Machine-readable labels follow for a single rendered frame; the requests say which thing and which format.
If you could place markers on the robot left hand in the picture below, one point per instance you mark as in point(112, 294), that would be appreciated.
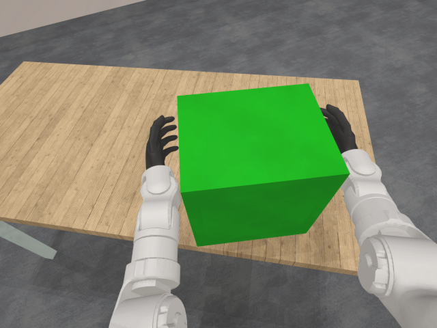
point(154, 154)

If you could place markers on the robot right hand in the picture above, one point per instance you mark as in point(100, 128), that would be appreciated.
point(340, 128)

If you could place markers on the robot left forearm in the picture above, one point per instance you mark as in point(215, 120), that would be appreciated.
point(154, 267)

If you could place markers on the robot left upper arm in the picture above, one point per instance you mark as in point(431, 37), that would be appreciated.
point(163, 310)

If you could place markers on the robot right upper arm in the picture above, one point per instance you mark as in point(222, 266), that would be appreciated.
point(402, 273)

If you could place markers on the carton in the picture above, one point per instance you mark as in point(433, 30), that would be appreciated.
point(256, 163)

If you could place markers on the table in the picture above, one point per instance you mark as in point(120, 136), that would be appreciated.
point(72, 153)

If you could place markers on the robot right forearm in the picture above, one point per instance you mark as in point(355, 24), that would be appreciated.
point(370, 207)

